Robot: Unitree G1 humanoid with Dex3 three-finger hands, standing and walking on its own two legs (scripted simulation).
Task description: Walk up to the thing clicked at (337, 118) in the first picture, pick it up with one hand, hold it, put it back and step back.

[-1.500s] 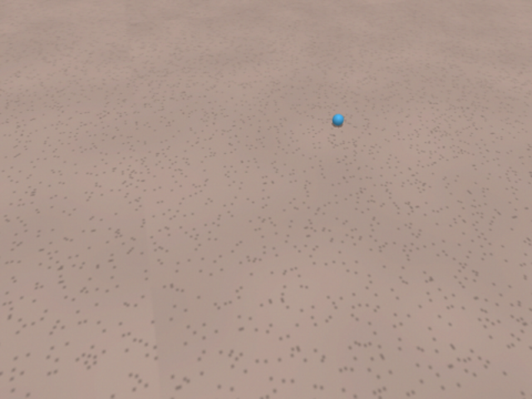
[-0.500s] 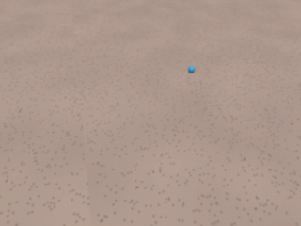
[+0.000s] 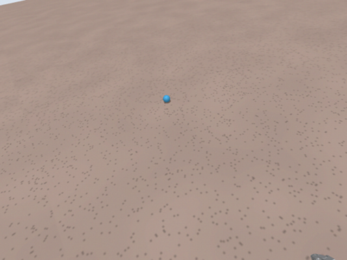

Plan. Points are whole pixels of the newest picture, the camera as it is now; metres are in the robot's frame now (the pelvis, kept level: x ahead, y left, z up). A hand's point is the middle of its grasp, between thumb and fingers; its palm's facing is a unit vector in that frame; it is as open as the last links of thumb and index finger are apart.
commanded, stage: walk up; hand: left
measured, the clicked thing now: (166, 98) +1.90 +0.10 -0.70
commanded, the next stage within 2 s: none
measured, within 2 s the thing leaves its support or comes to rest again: neither
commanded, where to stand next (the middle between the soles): +1.67 +0.47 m, yaw -90 degrees
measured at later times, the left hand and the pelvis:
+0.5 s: hand (78, 191) +0.45 +0.35 -0.14, palm faces -0.36 -0.79 -0.49, open 7.4 cm; pelvis +0.31 +0.07 +0.00, yaw -20 degrees
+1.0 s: hand (122, 108) +0.90 +0.25 -0.10, palm faces -0.46 -0.71 -0.53, open 7.4 cm; pelvis +0.63 +0.07 +0.00, yaw -35 degrees
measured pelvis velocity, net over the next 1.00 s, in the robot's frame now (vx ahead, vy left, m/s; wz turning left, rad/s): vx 0.63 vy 0.07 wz -0.62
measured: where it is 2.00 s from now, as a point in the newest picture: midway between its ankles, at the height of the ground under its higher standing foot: (157, 154)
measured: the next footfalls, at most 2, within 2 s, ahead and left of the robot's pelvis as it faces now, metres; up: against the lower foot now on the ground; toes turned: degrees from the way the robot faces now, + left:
left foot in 0.44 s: +0.49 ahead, +0.14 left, +0.00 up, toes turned -17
right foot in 0.86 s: +0.66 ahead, -0.08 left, +0.00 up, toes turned -44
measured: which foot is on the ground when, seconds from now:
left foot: up 0.00-0.42, down 0.44-0.88, up 0.90-1.00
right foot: down 0.00-0.46, up 0.48-0.84, down 0.86-1.00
